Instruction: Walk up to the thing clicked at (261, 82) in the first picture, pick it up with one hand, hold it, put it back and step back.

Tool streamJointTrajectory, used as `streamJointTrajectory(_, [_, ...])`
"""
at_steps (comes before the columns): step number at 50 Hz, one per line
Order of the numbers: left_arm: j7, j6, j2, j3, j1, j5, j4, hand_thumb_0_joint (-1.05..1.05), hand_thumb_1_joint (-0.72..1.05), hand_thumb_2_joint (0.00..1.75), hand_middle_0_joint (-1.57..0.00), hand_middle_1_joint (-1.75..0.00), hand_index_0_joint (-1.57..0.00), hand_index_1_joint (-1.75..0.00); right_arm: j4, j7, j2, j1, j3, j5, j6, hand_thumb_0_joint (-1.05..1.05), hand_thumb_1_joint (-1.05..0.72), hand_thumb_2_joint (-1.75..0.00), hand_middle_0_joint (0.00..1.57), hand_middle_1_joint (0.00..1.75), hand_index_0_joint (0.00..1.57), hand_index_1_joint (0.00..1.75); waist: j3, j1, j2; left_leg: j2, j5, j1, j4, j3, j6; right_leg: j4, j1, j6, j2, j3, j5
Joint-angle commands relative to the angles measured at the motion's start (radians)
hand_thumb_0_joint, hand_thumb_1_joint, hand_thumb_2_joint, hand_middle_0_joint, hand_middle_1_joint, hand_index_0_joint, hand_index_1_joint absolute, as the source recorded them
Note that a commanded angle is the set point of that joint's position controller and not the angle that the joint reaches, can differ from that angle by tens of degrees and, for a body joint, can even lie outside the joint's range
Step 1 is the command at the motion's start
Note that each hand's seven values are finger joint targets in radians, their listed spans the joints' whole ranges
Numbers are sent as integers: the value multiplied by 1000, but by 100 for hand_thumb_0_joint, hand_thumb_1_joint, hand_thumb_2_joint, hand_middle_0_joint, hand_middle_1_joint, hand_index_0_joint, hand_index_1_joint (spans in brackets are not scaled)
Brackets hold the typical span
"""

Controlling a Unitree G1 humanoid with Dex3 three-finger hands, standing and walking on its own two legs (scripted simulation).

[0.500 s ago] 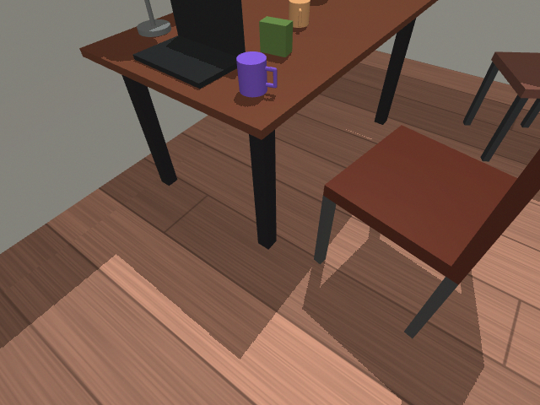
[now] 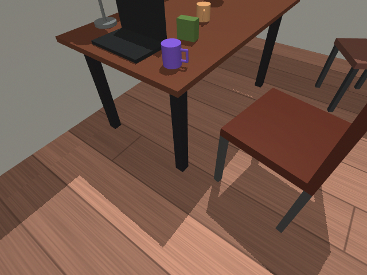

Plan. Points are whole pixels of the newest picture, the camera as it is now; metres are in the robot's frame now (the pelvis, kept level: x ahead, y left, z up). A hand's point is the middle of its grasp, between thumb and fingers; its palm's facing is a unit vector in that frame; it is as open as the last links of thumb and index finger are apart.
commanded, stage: stand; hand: left
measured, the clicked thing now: (175, 54) +0.99 +0.05 +0.00
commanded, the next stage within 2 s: walk up in 0.62 s
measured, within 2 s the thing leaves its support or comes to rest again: neither
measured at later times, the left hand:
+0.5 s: hand out of the picture +0.07 +0.25 -0.16, palm faces -0.03 -0.94 -0.33, open 7.3 cm
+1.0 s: hand out of the picture +0.14 +0.22 -0.15, palm faces -0.04 -0.90 -0.42, open 7.3 cm
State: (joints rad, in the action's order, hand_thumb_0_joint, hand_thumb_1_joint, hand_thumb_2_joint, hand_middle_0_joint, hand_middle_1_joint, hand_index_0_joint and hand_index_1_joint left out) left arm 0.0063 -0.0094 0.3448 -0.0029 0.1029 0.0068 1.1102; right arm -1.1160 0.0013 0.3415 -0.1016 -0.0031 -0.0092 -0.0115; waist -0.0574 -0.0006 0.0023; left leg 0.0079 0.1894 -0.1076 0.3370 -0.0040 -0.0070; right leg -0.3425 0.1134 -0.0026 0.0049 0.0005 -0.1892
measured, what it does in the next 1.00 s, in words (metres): steps to the right: right foot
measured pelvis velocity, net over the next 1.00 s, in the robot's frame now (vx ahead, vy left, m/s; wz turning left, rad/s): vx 0.07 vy -0.08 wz -0.05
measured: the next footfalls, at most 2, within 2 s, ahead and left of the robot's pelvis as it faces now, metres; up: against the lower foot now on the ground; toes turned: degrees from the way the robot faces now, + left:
right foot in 0.92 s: +0.16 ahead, -0.21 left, +0.00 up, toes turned -6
left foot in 1.34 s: +0.36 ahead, +0.04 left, +0.00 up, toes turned +2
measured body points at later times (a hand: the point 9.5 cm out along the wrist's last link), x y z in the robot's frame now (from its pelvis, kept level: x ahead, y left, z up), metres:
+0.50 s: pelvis +0.00 +0.00 +0.00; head +0.01 +0.00 +0.45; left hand +0.07 +0.30 -0.13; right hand +0.07 -0.30 -0.13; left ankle +0.00 +0.12 -0.75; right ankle +0.00 -0.12 -0.75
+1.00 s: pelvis +0.07 -0.08 -0.03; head +0.07 -0.09 +0.42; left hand +0.14 +0.26 -0.12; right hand +0.09 -0.42 -0.15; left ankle +0.01 +0.09 -0.72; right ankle +0.12 -0.20 -0.75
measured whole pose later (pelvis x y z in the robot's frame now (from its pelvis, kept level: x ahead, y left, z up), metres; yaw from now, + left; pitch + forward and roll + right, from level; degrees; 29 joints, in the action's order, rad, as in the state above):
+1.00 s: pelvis +0.07 -0.08 -0.03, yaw -3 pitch -4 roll +0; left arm 0.07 -0.04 0.42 0.11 0.26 0.04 0.96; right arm -1.00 0.03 0.45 -0.27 0.10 -0.04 0.00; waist -0.07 0.00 -0.05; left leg 0.08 0.53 -0.21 0.90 0.05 0.03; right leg -0.67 0.32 0.01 0.02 0.05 -0.27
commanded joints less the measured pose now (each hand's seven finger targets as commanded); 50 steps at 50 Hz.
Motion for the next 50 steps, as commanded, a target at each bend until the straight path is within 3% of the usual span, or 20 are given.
streamJointTrajectory(1, [-15, -22, 204, 38, -32, 3, -63, 0, 90, 90, -20, -30, -20, -30, 53, -12, 218, 38, 41, 1, -21, 0, -90, -90, 20, 30, 20, 30, 77, 3, -14, 117, -133, 4, -57, 94, 28, 57, -12, 31, 123, -90, 143])
streamJointTrajectory(30, [-14, -22, 214, 38, -19, 3, -58, 0, 90, 90, -20, -30, -20, -30, 52, -11, 216, 26, 39, 2, -21, 0, -90, -90, 20, 30, 20, 30, 76, 2, -5, 118, -124, 13, -67, 102, 28, 63, -9, 29, 122, -90, 122])
streamJointTrajectory(31, [18, -22, 290, 103, 29, 27, -125, 0, 90, 90, -20, -30, -20, -30, 101, 4, 310, -60, 100, -22, -40, 0, -90, -90, 20, 30, 20, 30, 158, -12, 10, 95, 379, 76, -11, 120, 101, -34, 54, 57, 47, -77, -337])
streamJointTrajectory(32, [30, -15, 282, 109, -8, 37, -125, 0, 90, 90, -20, -30, -20, -30, 83, 9, 335, -114, 117, -29, -43, 0, -90, -90, 20, 30, 20, 30, 73, -42, -42, 152, 579, 88, -68, 210, 135, -124, 241, 57, 27, -57, -458])
streamJointTrajectory(33, [39, -9, 253, 110, -45, 40, -144, 0, 90, 90, -20, -30, -20, -30, 79, 8, 362, -143, 134, -32, -44, 0, -90, -90, 20, 30, 20, 30, 14, -66, -142, 260, 683, 110, -173, 339, 181, -320, 384, 37, -8, 8, -377])
streamJointTrajectory(34, [44, -3, 259, 117, -79, 48, -172, 0, 90, 90, -20, -30, -20, -30, 93, 7, 387, -153, 149, -32, -49, 0, -90, -90, 20, 30, 20, 30, -58, -82, -142, 381, 686, 68, -239, 465, 245, -486, 501, 25, 15, -41, -335])
streamJointTrajectory(35, [47, -6, 264, 121, -62, 41, -191, 0, 90, 90, -20, -30, -20, -30, 120, 3, 404, -119, 159, -32, -60, 0, -90, -90, 20, 30, 20, 30, -96, -58, -120, 434, 607, 56, -246, 499, 273, -537, 545, 34, 66, -122, -294])
streamJointTrajectory(36, [52, -14, 262, 120, -50, 34, -191, 0, 90, 90, -20, -30, -20, -30, 132, 2, 375, -108, 155, -33, -69, 0, -90, -90, 20, 30, 20, 30, -90, -42, -70, 408, 488, 82, -224, 467, 262, -527, 540, 35, 90, -150, -254])
streamJointTrajectory(38, [67, -25, 252, 120, -13, 30, -203, 0, 90, 90, -20, -30, -20, -30, 164, 5, 328, -88, 146, -34, -74, 0, -90, -90, 20, 30, 20, 30, -14, -26, -83, 323, 348, 171, -171, 309, 230, -465, 528, 29, 86, -108, -257])
streamJointTrajectory(42, [91, -18, 236, 129, 53, 31, -217, 0, 90, 90, -20, -30, -20, -30, 220, 24, 342, -19, 155, -42, -66, 0, -90, -90, 20, 30, 20, 30, -18, 10, -209, 233, 340, -77, -139, 120, 180, -307, 235, 11, 68, 7, -183])
streamJointTrajectory(44, [82, -25, 237, 140, 155, 30, -178, 0, 90, 90, -20, -30, -20, -30, 243, 28, 322, 14, 150, -39, -55, 0, -90, -90, 20, 30, 20, 30, -1, 64, -164, 181, 338, -190, -16, 37, 151, -188, 34, 11, 40, 52, -31])
streamJointTrajectory(45, [72, -30, 255, 152, 249, 33, -144, 0, 90, 90, -20, -30, -20, -30, 253, 29, 299, 31, 142, -40, -47, 0, -90, -90, 20, 30, 20, 30, 26, 109, -87, 140, 354, -265, 136, -6, 136, -172, -93, 6, 5, 86, 0])
streamJointTrajectory(46, [58, -38, 307, 172, 364, 36, -107, 0, 90, 90, -20, -30, -20, -30, 255, 26, 237, -14, 123, -43, -42, 0, -90, -90, 20, 30, 20, 30, 74, 144, 96, 82, 415, -402, 369, -45, 108, -190, -264, 11, -9, 34, -61])
streamJointTrajectory(47, [40, -44, 382, 198, 448, 44, -114, 0, 90, 90, -20, -30, -20, -30, 273, 26, 164, -48, 93, -39, -40, 0, -90, -90, 20, 30, 20, 30, 65, 185, 345, -17, 497, -558, 672, -86, 81, -21, -292, 49, 123, -201, -380])
streamJointTrajectory(48, [36, -53, 426, 193, 348, 50, -179, 0, 90, 90, -20, -30, -20, -30, 283, 29, 188, -83, 98, -11, -31, 0, -90, -90, 20, 30, 20, 30, 43, 126, 304, -69, 416, -595, 818, 29, 40, 230, -150, 158, 356, -660, -733])
streamJointTrajectory(49, [40, -52, 457, 190, 224, 35, -226, 0, 90, 90, -20, -30, -20, -30, 271, 26, 287, -95, 125, -17, -28, 0, -90, -90, 20, 30, 20, 30, -35, 79, 198, 12, 363, -516, 814, 100, 33, 263, 14, 233, 410, -731, -825])
streamJointTrajectory(50, [38, -54, 444, 179, 176, 26, -249, 0, 90, 90, -20, -30, -20, -30, 260, 27, 318, -84, 136, -15, -35, 0, -90, -90, 20, 30, 20, 30, -104, 60, 158, 56, 313, -512, 815, 112, 31, 251, 87, 264, 395, -691, -730])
